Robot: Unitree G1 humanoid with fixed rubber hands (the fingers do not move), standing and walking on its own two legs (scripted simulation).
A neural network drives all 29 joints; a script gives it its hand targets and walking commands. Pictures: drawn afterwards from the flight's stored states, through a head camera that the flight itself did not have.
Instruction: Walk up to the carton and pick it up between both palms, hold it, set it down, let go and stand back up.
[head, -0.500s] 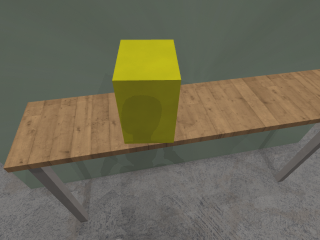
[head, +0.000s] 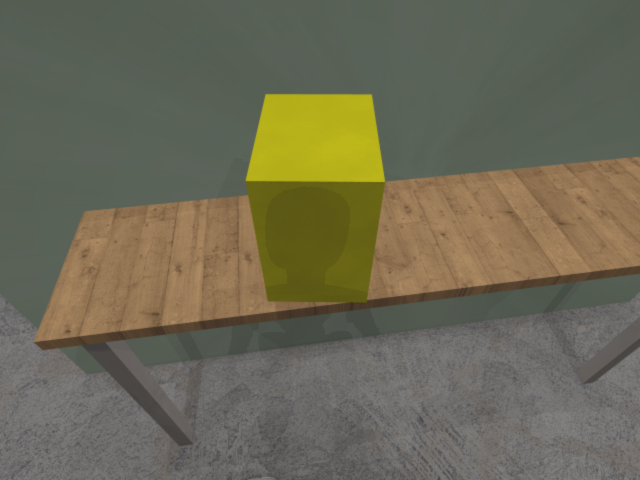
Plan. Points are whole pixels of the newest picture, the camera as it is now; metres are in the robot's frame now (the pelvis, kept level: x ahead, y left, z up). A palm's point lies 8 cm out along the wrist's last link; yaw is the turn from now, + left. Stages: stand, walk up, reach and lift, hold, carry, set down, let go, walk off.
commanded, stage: walk up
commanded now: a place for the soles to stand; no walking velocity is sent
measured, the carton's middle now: (317, 202) +0.52 +0.04 +0.06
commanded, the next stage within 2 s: none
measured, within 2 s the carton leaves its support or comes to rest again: neither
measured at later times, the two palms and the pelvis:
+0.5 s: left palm out of the picture +0.13 +0.28 -0.15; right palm out of the picture +0.11 -0.22 -0.13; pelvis +0.07 +0.03 -0.01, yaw -2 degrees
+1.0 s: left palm out of the picture +0.10 +0.24 -0.14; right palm out of the picture +0.10 -0.23 -0.13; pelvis +0.04 +0.00 +0.00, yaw +1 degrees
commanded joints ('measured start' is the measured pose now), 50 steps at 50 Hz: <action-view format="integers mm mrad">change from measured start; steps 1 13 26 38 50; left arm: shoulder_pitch -2 -3 -214 -349 -313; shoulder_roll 169 93 115 180 169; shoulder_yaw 19 -20 4 3 -17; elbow -24 19 -40 -66 3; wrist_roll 3 -16 -31 -26 -49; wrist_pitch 7 69 75 75 62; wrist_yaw -3 -2 24 4 -20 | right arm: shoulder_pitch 19 -7 -98 -72 -46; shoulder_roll -26 -87 -158 -30 -98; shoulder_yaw -6 1 -23 14 17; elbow -77 -71 -90 -82 -35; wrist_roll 12 46 35 42 56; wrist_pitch -52 -62 -13 -33 -57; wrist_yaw -23 -65 -58 -64 -32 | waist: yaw -53 -45 -25 -49 -48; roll -155 118 70 -180 35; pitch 119 42 -6 -66 103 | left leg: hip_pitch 123 225 146 122 80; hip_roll -36 181 203 -26 67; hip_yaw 56 -156 -141 -22 -167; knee -211 -404 -198 -183 -386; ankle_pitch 168 433 556 -12 -55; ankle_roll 27 128 185 25 80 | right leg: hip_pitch -157 -271 -114 28 -127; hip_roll -218 -64 -49 -214 -123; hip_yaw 166 78 31 147 117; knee -7 468 87 79 -51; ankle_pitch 147 -133 127 590 -71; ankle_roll -133 55 40 -111 -4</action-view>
